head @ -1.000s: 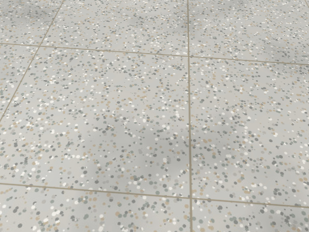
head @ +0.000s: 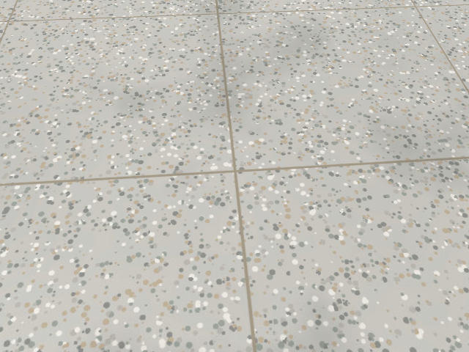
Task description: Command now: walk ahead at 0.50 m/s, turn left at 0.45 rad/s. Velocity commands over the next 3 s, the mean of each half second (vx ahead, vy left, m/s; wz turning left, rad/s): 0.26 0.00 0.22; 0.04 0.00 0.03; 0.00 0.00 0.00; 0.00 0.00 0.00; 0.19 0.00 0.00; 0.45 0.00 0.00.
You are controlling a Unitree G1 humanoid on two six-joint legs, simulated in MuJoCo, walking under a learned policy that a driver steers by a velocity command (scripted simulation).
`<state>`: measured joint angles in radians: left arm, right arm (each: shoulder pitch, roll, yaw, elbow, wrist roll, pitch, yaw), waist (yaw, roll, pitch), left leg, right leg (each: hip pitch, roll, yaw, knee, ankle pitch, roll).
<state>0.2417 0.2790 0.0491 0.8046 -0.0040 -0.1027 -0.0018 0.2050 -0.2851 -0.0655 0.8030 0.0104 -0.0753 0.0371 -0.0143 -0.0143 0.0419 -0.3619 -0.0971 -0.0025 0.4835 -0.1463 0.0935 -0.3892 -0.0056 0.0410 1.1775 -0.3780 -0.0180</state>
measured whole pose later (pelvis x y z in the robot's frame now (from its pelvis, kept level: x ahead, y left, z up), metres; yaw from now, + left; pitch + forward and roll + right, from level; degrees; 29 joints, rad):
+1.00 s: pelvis +0.28 +0.00 +0.00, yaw +7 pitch -1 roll +0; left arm 0.14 0.23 0.04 0.94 0.00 0.00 0.02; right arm 0.24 -0.22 -0.03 0.93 0.00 -0.01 -0.03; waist 0.00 0.00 0.03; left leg -0.17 0.01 -0.03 0.55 -0.37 -0.01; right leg -0.29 0.00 0.02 0.54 -0.24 0.01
